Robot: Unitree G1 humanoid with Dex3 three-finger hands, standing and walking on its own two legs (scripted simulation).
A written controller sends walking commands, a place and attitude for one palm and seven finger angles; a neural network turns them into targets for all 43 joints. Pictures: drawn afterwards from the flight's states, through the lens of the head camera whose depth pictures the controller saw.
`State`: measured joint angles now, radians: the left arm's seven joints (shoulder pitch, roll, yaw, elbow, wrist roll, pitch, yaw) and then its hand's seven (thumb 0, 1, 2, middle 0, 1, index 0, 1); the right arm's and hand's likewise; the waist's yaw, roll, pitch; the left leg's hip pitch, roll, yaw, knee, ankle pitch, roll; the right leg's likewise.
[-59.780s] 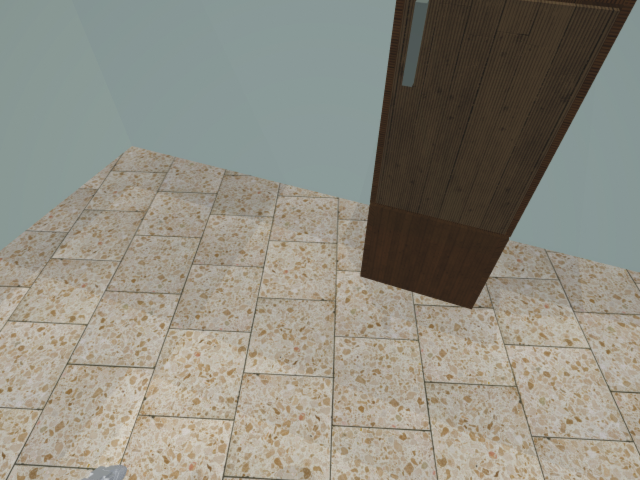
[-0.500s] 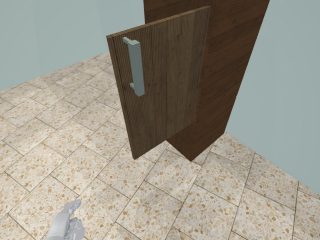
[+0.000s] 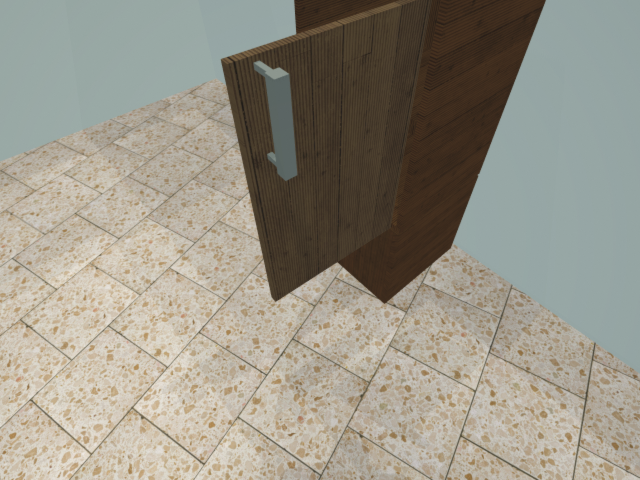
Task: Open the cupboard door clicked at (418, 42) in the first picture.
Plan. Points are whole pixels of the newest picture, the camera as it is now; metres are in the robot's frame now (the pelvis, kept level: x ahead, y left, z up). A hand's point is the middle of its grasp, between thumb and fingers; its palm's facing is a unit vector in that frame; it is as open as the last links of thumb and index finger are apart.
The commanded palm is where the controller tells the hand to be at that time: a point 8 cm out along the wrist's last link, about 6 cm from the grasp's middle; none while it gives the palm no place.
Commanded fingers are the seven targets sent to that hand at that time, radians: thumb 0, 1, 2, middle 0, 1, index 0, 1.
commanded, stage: let the arm hang, fingers relaxed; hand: left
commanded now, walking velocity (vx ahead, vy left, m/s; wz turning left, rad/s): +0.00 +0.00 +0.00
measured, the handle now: (274, 123) +0.56 +0.10 +0.15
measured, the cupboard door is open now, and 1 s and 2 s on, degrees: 87 87 87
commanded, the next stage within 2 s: look to check the result in 0.40 s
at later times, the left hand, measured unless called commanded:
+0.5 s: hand out of the picture -0.01 +0.16 -0.18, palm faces +0.04 -0.98 -0.19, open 7.4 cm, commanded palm none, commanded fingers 0.00 0.90 0.90 -0.20 -0.30 -0.20 -0.30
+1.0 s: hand out of the picture +0.00 +0.15 -0.17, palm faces +0.05 -0.98 -0.19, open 7.4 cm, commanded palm none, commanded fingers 0.00 0.90 0.90 -0.20 -0.30 -0.20 -0.30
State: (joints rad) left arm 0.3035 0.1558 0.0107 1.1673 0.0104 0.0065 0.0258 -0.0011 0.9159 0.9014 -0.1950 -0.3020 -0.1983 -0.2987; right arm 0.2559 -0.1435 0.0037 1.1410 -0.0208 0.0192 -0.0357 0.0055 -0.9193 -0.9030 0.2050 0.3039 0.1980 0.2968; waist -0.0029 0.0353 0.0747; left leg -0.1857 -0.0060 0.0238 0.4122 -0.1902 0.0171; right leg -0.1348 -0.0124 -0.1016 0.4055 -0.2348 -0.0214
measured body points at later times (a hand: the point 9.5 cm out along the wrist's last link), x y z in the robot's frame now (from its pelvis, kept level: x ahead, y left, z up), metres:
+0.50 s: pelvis +0.00 -0.01 +0.00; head +0.01 -0.02 +0.45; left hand -0.01 +0.21 -0.16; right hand -0.03 -0.21 -0.17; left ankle +0.02 +0.11 -0.74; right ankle -0.01 -0.10 -0.74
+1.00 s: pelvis +0.01 -0.01 +0.00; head +0.02 -0.02 +0.45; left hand +0.00 +0.20 -0.16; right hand +0.00 -0.23 -0.17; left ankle +0.02 +0.11 -0.74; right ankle -0.01 -0.10 -0.74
